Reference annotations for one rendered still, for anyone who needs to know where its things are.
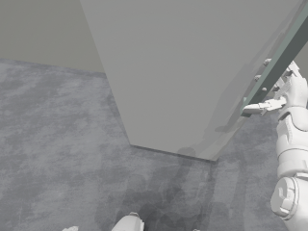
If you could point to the left robot shin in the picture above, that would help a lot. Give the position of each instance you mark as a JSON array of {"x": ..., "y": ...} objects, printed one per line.
[{"x": 134, "y": 214}]

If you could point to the robot right upper arm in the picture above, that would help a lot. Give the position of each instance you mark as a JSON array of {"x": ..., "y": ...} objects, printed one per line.
[{"x": 290, "y": 202}]

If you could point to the robot left thigh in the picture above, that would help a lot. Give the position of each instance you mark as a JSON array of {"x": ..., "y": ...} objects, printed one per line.
[{"x": 129, "y": 223}]

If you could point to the handle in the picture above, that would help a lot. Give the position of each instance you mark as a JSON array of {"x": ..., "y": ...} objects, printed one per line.
[{"x": 285, "y": 54}]

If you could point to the fridge door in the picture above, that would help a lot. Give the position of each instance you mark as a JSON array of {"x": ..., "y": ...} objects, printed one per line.
[{"x": 179, "y": 69}]

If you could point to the right robot hand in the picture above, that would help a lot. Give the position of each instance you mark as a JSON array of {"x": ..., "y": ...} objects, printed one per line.
[{"x": 294, "y": 93}]

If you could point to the right robot forearm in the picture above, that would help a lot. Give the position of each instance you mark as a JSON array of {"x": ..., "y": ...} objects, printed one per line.
[{"x": 292, "y": 144}]

